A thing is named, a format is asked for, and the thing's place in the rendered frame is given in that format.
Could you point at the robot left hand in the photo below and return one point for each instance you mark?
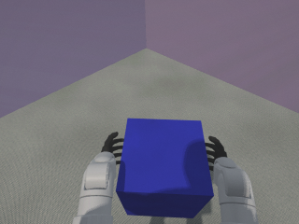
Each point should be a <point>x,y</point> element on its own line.
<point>108,145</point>

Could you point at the left robot forearm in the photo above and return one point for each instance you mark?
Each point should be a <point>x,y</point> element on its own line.
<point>96,193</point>

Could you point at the robot right hand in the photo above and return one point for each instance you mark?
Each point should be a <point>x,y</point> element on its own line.
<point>218,151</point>

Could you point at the right robot forearm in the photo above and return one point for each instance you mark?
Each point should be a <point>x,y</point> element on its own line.
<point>236,198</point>

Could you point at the carton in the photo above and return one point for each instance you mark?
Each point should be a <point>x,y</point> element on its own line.
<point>164,169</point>

